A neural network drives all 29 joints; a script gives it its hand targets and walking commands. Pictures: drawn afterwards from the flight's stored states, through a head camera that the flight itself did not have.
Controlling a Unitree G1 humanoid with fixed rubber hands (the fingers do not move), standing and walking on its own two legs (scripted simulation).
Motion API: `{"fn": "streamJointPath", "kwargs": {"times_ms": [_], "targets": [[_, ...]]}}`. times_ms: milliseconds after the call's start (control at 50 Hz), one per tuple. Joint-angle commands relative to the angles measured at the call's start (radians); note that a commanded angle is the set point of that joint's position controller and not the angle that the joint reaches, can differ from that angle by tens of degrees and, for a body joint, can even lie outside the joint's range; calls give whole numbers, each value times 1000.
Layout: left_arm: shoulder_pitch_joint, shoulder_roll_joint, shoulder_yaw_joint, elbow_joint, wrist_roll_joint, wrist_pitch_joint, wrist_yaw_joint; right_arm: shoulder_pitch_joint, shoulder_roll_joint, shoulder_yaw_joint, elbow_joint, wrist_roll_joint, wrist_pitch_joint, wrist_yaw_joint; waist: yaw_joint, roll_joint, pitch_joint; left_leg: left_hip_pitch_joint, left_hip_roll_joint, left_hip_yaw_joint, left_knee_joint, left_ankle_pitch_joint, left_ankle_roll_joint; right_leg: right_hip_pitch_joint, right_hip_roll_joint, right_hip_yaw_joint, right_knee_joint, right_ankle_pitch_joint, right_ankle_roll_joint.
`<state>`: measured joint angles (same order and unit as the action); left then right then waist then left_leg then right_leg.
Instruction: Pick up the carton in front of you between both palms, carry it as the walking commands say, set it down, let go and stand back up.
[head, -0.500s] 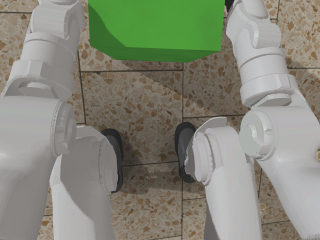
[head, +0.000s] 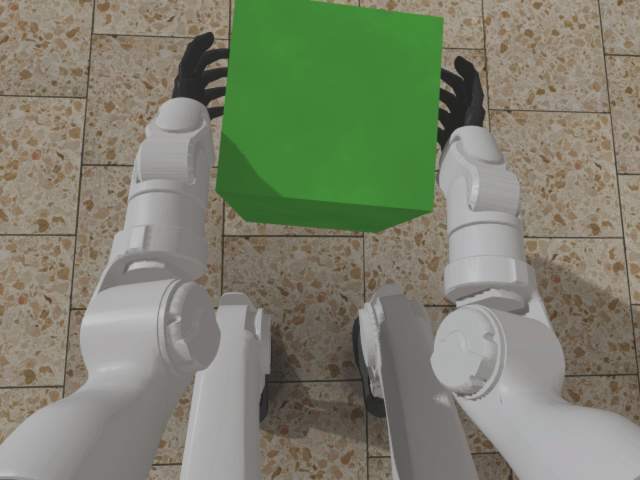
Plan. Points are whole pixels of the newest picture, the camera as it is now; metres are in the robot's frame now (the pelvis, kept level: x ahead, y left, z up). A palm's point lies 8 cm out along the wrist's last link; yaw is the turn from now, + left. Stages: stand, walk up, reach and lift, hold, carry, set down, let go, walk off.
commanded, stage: reach and lift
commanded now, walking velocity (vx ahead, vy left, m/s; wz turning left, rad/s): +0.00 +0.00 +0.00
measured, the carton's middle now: (323, 141) +0.51 -0.01 -0.13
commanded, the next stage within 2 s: none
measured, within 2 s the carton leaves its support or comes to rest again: neither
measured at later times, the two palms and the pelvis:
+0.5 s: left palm (120, 75) +0.47 +0.14 +0.09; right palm (543, 85) +0.46 -0.15 +0.10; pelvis +0.05 +0.00 +0.13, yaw +1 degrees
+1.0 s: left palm out of the picture +0.41 +0.15 +0.25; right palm out of the picture +0.42 -0.15 +0.25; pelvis +0.09 -0.01 +0.26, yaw +1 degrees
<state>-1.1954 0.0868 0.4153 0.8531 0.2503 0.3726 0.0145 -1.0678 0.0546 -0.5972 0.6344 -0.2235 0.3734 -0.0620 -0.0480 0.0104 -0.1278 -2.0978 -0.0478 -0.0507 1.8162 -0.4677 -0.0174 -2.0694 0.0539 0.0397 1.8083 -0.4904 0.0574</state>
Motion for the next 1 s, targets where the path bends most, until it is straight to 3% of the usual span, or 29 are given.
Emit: {"fn": "streamJointPath", "kwargs": {"times_ms": [0, 140, 280, 380, 500, 680, 980], "targets": [[-541, -1099, -412, -71, -160, 1, -227, -709, 1040, 627, 21, 191, 30, 265, 38, 0, -1122, 732, -119, 118, -250, 101, 28, 579, 121, -131, -238, 105, -9], [-423, -1180, -547, -186, -227, 23, -245, -551, 1079, 723, -44, 223, 41, 269, 16, 3, -1142, 869, -122, 107, -329, 199, 10, 735, 124, -116, -325, 208, -14], [-273, -1218, -574, -174, -213, 20, -246, -358, 1082, 693, 15, 178, 32, 272, -5, 61, -938, 952, -121, 79, -462, 196, -4, 792, 125, -87, -450, 199, -36], [-183, -1241, -583, -193, -196, -4, -230, -275, 1100, 706, 12, 177, 10, 281, 9, 69, -892, 1068, -119, 53, -548, 248, -1, 868, 122, -65, -531, 233, -42], [-55, -1243, -578, -196, -175, -15, -222, -172, 1117, 750, 2, 171, 1, 288, 28, 20, -811, 1188, -114, 31, -665, 249, 11, 1017, 113, -40, -651, 234, -39], [75, -1257, -633, -261, -187, -17, -229, -8, 1134, 804, -37, 158, -1, 281, 25, -9, -691, 1399, -99, -2, -837, 304, 19, 1262, 95, 3, -834, 303, -49], [302, -1247, -690, -367, -187, 67, -241, 230, 1130, 861, -102, 153, 80, 288, 43, -5, -388, 1770, -63, -34, -1169, 426, 20, 1682, 56, 50, -1168, 439, -55]]}}
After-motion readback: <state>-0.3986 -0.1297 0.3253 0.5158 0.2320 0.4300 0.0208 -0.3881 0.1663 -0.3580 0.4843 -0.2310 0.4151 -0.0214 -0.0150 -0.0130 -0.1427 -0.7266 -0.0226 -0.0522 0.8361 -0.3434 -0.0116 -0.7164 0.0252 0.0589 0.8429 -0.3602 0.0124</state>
